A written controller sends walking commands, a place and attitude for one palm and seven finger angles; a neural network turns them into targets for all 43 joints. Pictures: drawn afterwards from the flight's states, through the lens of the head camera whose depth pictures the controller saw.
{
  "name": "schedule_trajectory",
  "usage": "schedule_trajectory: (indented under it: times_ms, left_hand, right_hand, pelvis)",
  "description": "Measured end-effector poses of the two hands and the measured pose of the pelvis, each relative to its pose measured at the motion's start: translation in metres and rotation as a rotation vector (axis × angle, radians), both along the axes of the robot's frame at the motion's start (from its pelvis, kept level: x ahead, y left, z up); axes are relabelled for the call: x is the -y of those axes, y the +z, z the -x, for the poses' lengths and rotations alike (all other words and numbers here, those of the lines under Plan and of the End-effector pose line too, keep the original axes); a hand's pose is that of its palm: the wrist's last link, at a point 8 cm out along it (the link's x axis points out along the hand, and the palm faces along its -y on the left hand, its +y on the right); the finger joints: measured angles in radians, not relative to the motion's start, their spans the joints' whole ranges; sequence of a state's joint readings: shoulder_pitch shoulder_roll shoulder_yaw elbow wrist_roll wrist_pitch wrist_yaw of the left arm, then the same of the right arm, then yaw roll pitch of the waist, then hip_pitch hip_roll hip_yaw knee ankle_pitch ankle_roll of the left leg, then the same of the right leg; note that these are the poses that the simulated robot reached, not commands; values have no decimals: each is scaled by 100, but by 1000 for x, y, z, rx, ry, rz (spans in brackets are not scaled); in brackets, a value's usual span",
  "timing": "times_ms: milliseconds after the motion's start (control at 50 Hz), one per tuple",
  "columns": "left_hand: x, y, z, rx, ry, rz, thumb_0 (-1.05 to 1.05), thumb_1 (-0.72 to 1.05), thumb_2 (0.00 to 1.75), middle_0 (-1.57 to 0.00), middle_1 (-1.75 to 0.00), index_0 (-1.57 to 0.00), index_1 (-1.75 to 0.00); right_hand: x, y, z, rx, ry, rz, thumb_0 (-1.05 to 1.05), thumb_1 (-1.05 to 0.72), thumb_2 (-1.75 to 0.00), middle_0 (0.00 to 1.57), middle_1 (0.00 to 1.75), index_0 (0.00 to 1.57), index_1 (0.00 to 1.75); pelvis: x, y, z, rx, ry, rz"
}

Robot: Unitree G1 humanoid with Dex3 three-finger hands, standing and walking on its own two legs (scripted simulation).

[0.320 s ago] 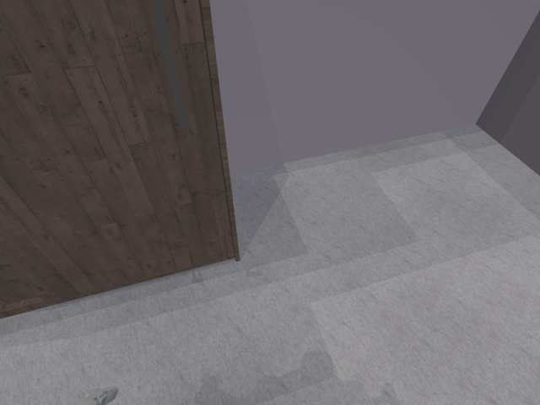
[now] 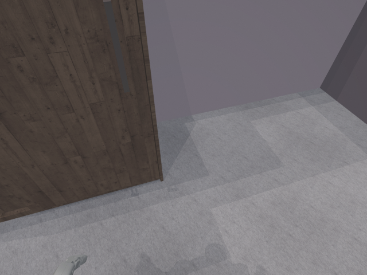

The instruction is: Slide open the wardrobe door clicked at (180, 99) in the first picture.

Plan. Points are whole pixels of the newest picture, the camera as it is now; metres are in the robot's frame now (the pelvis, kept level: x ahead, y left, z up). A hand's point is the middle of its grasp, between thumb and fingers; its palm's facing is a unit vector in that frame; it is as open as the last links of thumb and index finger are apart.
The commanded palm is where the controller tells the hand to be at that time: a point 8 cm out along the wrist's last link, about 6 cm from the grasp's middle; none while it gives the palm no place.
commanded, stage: stand and wait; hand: right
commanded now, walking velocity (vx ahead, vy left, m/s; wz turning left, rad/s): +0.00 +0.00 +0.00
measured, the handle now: (117, 49) +0.74 +0.26 +0.14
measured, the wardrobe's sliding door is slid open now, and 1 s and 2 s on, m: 0.00 0.00 0.00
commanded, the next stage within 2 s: look at it before walking up in 0.62 s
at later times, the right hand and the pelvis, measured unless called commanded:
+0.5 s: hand out of the picture +0.06 -0.23 -0.15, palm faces -0.04 +0.94 -0.35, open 7.4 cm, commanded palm none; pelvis -0.02 +0.02 +0.01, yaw +0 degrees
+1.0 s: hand out of the picture +0.07 -0.22 -0.15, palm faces -0.04 +0.94 -0.34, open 7.4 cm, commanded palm none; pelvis -0.02 +0.03 +0.01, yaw +0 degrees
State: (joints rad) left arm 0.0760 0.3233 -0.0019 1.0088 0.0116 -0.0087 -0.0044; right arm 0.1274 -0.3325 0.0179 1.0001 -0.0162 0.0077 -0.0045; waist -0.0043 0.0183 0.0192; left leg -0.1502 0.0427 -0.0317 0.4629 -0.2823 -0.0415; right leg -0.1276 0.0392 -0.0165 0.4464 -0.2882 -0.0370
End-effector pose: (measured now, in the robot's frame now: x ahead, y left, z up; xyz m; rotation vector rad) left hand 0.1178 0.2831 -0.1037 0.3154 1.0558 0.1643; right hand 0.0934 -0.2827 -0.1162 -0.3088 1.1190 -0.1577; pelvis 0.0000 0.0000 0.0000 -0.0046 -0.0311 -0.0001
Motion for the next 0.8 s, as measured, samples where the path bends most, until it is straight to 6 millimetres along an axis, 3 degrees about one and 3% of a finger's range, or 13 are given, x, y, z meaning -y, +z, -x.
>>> schedule_trajectory:
  times_ms: [320, 500, 800]
  left_hand:
    - [-23, -11, 51, -130, 42, 0, 1, 90, 90, -20, -30, -20, -30]
    - [-30, -13, 65, -149, 54, 8, 1, 90, 90, -20, -30, -20, -30]
    - [-34, -12, 70, -154, 62, 6, 1, 90, 90, -20, -30, -20, -30]
  right_hand:
    - [-2, 3, 42, -96, -33, 32, 1, -90, -90, 20, 30, 20, 30]
    - [-11, 5, 41, -82, -23, 29, 1, -90, -90, 20, 30, 20, 30]
    - [-21, 4, 33, -68, -8, 13, 1, -90, -90, 20, 30, 20, 30]
  pelvis:
    - [-14, 4, 13, 5, -2, 2]
    - [-21, 5, 18, 6, 1, 2]
    - [-25, 6, 19, -1, 5, 2]
